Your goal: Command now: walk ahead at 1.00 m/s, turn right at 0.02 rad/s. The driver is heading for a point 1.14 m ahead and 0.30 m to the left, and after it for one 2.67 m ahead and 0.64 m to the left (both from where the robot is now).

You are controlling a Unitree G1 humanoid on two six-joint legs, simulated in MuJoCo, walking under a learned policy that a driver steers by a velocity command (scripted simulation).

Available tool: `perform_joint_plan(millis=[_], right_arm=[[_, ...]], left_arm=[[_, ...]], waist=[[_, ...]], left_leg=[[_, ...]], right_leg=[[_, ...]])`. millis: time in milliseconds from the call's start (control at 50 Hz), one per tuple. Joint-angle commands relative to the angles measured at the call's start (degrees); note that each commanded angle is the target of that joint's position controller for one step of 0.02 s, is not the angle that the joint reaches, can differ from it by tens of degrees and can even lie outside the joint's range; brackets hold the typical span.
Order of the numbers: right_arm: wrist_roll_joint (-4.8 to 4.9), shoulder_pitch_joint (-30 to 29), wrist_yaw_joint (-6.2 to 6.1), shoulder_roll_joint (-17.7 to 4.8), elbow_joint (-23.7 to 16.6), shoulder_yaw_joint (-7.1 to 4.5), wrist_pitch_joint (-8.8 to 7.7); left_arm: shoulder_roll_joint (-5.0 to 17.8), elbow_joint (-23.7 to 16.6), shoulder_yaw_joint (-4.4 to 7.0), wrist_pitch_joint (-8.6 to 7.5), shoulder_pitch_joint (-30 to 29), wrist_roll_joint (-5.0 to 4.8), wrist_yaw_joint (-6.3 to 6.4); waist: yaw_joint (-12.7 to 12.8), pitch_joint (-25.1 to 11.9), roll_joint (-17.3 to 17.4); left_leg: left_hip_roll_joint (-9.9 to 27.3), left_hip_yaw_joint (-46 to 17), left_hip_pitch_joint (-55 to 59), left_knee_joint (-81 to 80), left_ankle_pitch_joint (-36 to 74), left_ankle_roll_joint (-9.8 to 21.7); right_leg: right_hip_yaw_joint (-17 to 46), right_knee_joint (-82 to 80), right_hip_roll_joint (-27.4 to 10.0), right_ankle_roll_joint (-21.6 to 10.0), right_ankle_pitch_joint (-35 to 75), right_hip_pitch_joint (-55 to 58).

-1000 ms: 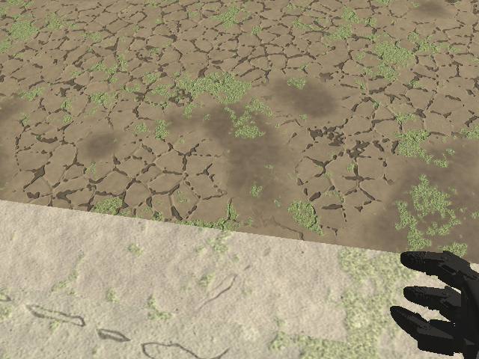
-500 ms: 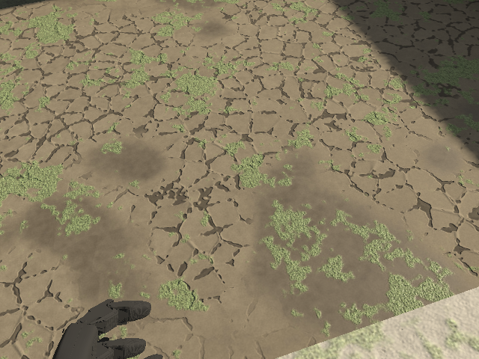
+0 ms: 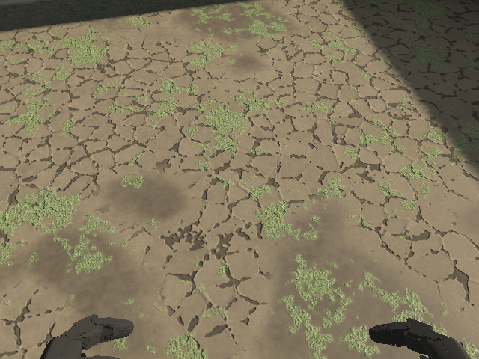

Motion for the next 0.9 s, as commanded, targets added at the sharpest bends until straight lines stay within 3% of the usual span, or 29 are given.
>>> perform_joint_plan(millis=[20, 60, 100, 120, 140, 160, 200, 220, 240, 260, 280, 320, 420, 520, 740, 760, 900], right_arm=[[0.88, -4.7, 0.48, -10.5, -7.1, -3.11, 0.16], [3.01, -8.7, 0.19, -10.3, -8.0, -3.28, 0.15], [4.62, -13.1, 0.09, -11.8, -8.5, -3.53, 0.11], [3.5, -15.9, 0.45, -11.0, -9.8, -3.07, -0.04], [2.89, -11.9, 1.2, -7.8, -10.3, -1.67, 0.06], [1.89, -10.6, 1.79, -7.4, -10.0, -1.23, -0.11], [0.66, -10.0, 2.58, -7.1, -9.5, -1.0, -0.8], [0.27, -10.6, 2.88, -5.8, -11.1, -0.47, -1.64], [0.34, -11.3, 2.86, -6.4, -11.0, -0.34, -2.14], [0.3, -12.6, 3.02, -7.8, -11.0, -0.49, -2.23], [0.68, -13.3, 3.22, -8.2, -11.3, -0.56, -2.13], [1.25, -14.4, 3.02, -7.7, -12.1, -0.18, -1.67], [1.97, -14.8, 2.79, -7.1, -13.2, 0.33, -1.4], [2.22, -15.2, 2.66, -6.9, -13.9, 0.47, -1.61], [2.24, -15.8, 2.6, -6.7, -15.4, 0.66, -1.54], [2.79, -14.9, 2.63, -7.2, -15.3, 0.6, -1.29], [2.36, -14.7, 2.49, -6.6, -15.4, 0.7, -0.97]], left_arm=[[5.2, -11.0, 0.35, -1.43, -2.5, -1.23, -0.31], [3.4, -12.2, -1.51, -1.04, -4.0, 1.19, -0.58], [3.3, -10.4, -1.72, -0.93, -0.5, 3.39, -1.52], [4.4, -10.6, -1.45, -0.32, -0.7, 4.86, -1.98], [6.5, -12.6, -1.52, 0.2, -6.0, 4.67, -3.14], [7.0, -15.2, -1.68, 0.84, -11.8, 4.05, -3.6], [7.4, -17.6, -1.93, 1.19, -18.7, 2.97, -3.27], [5.8, -16.9, -2.6, 0.92, -18.6, 1.96, -3.08], [5.4, -15.9, -2.58, 0.6, -17.4, 1.51, -2.85], [4.9, -15.3, -2.9, 0.28, -15.3, 1.4, -2.78], [5.2, -14.9, -3.01, 0.07, -15.3, 1.47, -2.86], [5.1, -14.5, -3.22, -0.2, -16.5, 1.75, -3.36], [4.9, -14.4, -3.66, -0.28, -18.2, 2.01, -4.27], [4.8, -14.0, -3.79, -0.56, -18.8, 1.94, -4.5], [4.4, -12.5, -3.89, -1.24, -18.2, 2.16, -4.4], [4.6, -12.2, -3.93, -1.11, -17.3, 2.18, -4.19], [4.2, -11.7, -4.13, -1.15, -16.4, 2.38, -3.8]], waist=[[1.6, -10.9, 13.4], [2.4, -11.3, 5.5], [5.1, -11.9, 2.1], [5.1, -11.7, -1.1], [1.4, -9.8, -12.3], [-0.1, -7.6, -19.1], [-1.9, -7.7, -15.7], [-2.2, -9.5, -13.0], [-0.8, -12.1, -9.5], [0.6, -14.2, -4.5], [0.7, -14.7, -1.8], [0.8, -13.3, 0.2], [0.5, -10.1, -0.1], [0.5, -10.0, -0.7], [1.0, -12.0, -0.9], [1.0, -11.3, -0.5], [1.0, -12.2, 0.0]], left_leg=[[18.6, -22.5, 14.1, -13.1, 58.0, 18.7], [13.0, -16.4, 11.6, -13.9, 46.7, 9.9], [9.5, -13.7, 5.8, -15.6, 31.5, 5.0], [6.6, -11.0, 1.7, -14.8, 24.5, 3.0], [0.5, -5.0, 3.8, -11.7, 7.2, -0.2], [-2.6, -0.2, 6.2, -7.8, -2.2, -2.6], [-2.8, 1.7, 10.7, -4.8, 0.4, -4.7], [1.5, -1.6, 8.7, -12.0, 4.7, -2.9], [3.4, -2.9, 10.4, -14.6, 12.3, -2.0], [4.0, -4.3, 11.0, -15.0, 14.6, -0.7], [4.5, -5.1, 10.5, -16.0, 14.9, -0.1], [4.8, -5.3, 10.0, -17.8, 12.6, -0.6], [4.7, -4.8, 9.3, -19.2, 5.9, -1.7], [5.1, -4.7, 9.7, -19.5, 5.9, -1.9], [5.7, -5.9, 10.9, -20.2, 9.2, -1.0], [5.5, -6.2, 10.6, -20.7, 11.5, -1.0], [5.6, -6.3, 12.2, -20.7, 13.5, -0.4]], right_leg=[[7.1, 11.4, -1.9, 5.8, -18.2, -12.2], [4.4, -11.5, -8.5, 3.2, -7.2, -4.1], [-0.6, -24.3, -7.4, -0.3, 14.8, 11.8], [-3.4, -20.9, -5.2, -0.4, 23.7, 17.0], [3.0, -28.1, -8.0, -2.9, 26.4, 8.6], [9.3, -34.6, -11.0, -5.4, 22.1, 3.0], [9.6, -37.7, -12.0, -5.5, 22.3, 1.7], [10.0, -35.2, -12.5, -4.5, 26.6, 8.1], [9.0, -31.8, -11.5, -3.8, 32.0, 12.2], [7.7, -31.4, -10.9, -3.0, 32.9, 14.1], [7.3, -31.6, -10.7, -2.5, 30.3, 15.3], [7.3, -33.1, -10.5, -2.1, 23.6, 14.8], [8.3, -37.4, -10.8, -2.7, 14.0, 11.4], [8.5, -38.5, -10.7, -2.9, 11.0, 10.2], [6.5, -35.8, -9.9, -2.5, 16.5, 11.5], [6.4, -35.3, -9.6, -2.6, 18.8, 11.9], [5.9, -35.0, -9.6, -2.2, 21.4, 12.6]])
Keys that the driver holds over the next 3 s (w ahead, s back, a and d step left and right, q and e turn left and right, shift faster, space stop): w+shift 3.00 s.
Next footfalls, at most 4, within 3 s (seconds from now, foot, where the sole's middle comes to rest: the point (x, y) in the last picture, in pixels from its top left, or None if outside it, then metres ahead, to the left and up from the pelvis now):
0.10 right None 0.09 -0.12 -0.74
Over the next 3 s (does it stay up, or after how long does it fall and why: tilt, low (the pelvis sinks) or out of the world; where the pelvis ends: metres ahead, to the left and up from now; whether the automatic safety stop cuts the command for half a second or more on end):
stays up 0.02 0.01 0.04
